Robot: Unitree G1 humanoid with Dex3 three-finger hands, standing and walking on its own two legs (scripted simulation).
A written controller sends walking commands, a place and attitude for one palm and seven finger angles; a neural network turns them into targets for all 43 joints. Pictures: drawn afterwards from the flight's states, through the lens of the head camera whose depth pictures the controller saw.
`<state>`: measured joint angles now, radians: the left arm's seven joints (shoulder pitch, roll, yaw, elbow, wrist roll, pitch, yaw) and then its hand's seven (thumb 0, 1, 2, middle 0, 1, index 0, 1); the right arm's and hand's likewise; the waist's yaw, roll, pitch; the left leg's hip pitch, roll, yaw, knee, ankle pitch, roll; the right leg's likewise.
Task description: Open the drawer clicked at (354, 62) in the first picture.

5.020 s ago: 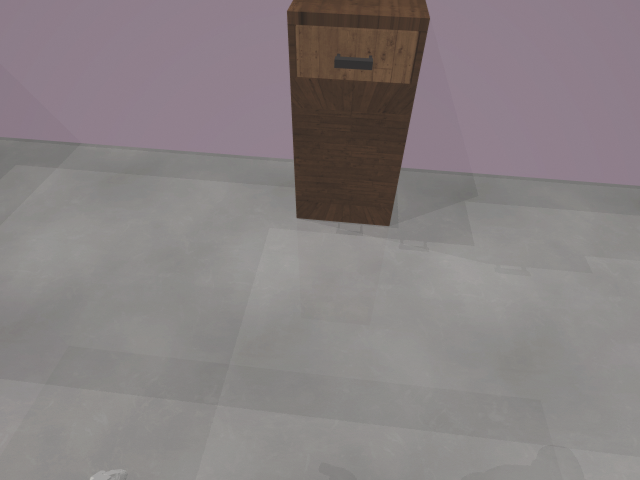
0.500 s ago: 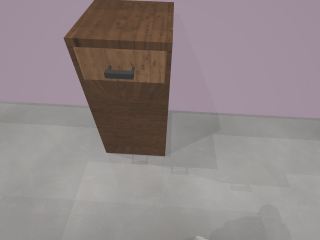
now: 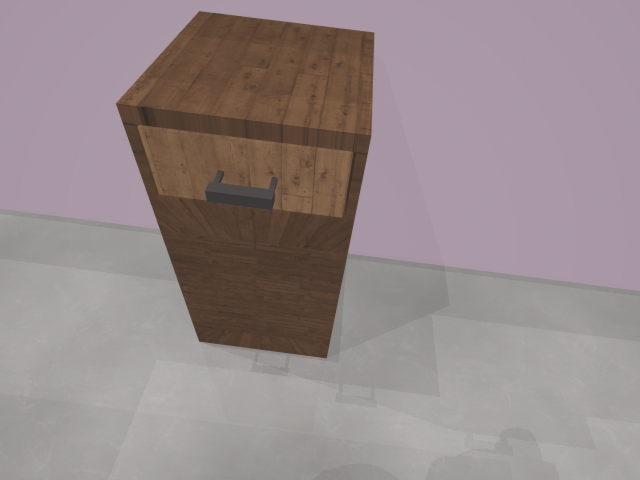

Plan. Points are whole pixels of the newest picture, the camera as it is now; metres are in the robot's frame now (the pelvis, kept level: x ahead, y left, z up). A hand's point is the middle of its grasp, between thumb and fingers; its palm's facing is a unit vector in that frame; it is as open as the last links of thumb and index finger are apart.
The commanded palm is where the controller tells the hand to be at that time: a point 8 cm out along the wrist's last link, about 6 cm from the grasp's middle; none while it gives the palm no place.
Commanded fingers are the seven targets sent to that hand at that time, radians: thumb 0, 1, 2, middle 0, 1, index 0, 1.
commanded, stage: come to a stop and stand still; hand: left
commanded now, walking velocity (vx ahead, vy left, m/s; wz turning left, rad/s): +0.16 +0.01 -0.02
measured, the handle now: (243, 187) +0.59 +0.19 -0.01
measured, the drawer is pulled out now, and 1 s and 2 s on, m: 0.00 0.00 0.00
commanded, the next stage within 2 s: look again from close up in 1.18 s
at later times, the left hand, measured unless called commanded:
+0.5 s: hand out of the picture +0.14 +0.15 -0.15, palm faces -0.01 -0.95 -0.31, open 7.4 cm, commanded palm none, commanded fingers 0.00 0.90 0.90 -0.20 -0.30 -0.20 -0.30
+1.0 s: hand out of the picture +0.01 +0.17 -0.16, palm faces +0.09 -0.97 -0.24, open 7.4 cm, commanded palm none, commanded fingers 0.00 0.90 0.90 -0.20 -0.30 -0.20 -0.30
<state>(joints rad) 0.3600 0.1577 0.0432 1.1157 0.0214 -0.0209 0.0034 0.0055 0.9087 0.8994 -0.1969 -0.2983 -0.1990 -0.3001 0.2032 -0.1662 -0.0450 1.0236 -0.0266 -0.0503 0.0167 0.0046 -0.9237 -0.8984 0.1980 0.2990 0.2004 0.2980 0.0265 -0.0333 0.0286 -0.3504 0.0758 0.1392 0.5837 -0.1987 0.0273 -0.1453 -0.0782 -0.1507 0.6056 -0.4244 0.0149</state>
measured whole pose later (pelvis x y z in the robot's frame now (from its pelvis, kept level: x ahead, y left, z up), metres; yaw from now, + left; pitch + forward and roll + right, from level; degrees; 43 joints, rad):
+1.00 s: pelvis +0.01 -0.03 +0.01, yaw +0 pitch +1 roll -1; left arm 0.29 0.20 0.05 1.08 0.02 0.04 0.02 0.01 0.90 0.90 -0.20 -0.30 -0.20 -0.30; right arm 0.30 -0.21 -0.04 1.04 -0.02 0.01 -0.01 0.00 -0.91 -0.90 0.20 0.30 0.20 0.30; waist 0.03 0.01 -0.04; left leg -0.11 0.03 0.03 0.37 -0.33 0.02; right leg -0.32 -0.02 -0.13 0.40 -0.14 -0.02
